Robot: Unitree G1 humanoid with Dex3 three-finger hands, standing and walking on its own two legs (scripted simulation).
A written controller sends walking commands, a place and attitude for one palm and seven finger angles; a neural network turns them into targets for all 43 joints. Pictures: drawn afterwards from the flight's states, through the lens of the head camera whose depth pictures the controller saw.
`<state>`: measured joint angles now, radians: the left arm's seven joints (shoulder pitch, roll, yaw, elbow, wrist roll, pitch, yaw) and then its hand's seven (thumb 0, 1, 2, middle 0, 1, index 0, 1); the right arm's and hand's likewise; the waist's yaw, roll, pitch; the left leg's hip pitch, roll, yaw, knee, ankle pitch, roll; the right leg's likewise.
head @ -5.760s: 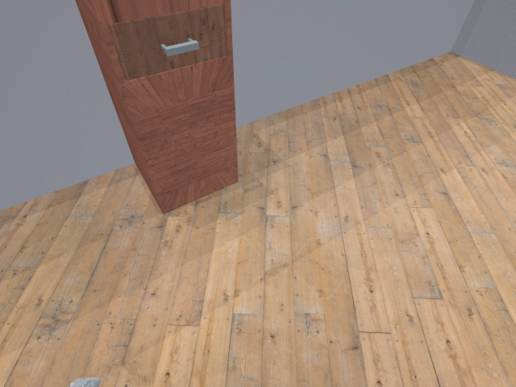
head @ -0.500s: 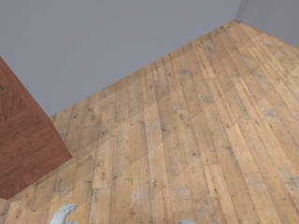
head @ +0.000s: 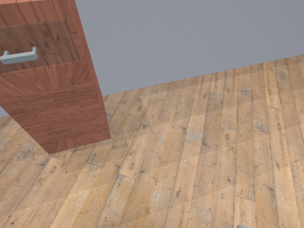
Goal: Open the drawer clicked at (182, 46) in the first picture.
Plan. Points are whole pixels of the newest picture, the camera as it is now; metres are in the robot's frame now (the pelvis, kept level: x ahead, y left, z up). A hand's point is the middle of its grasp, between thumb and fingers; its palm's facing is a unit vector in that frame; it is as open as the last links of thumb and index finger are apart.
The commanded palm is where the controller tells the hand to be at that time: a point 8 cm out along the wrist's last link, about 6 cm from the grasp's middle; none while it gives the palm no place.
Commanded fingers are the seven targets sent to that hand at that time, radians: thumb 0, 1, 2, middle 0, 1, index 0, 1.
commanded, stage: turn to face it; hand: left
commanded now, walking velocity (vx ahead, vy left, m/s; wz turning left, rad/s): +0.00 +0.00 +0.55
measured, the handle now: (20, 54) +0.65 +0.54 +0.04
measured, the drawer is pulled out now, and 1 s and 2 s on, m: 0.00 0.00 0.00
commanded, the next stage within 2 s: take the last steps up to it in 0.50 s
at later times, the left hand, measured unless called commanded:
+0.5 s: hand out of the picture +0.05 +0.17 -0.13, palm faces +0.24 -0.93 -0.30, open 7.4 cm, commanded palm none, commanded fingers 0.00 0.90 0.90 -0.20 -0.30 -0.20 -0.30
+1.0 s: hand out of the picture -0.10 +0.20 -0.16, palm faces +0.41 -0.89 -0.21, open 7.4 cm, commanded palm none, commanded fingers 0.00 0.90 0.90 -0.20 -0.30 -0.20 -0.30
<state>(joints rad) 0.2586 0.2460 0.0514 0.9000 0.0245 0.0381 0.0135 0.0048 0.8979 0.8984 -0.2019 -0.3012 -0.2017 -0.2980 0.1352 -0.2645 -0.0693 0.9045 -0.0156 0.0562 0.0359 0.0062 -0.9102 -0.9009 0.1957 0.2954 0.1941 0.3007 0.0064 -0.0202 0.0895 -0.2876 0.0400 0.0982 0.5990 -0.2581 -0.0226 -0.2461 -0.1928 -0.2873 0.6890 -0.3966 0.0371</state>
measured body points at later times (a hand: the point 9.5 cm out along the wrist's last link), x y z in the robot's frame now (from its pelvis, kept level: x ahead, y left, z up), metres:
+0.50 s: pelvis +0.01 -0.04 +0.01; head +0.03 -0.07 +0.46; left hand +0.03 +0.22 -0.11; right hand +0.14 -0.27 -0.15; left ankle -0.04 +0.10 -0.65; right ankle +0.03 -0.13 -0.72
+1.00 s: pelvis +0.01 +0.03 +0.02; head +0.00 +0.05 +0.47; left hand -0.12 +0.25 -0.15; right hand +0.16 -0.17 -0.12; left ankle -0.05 +0.10 -0.72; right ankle +0.05 -0.10 -0.66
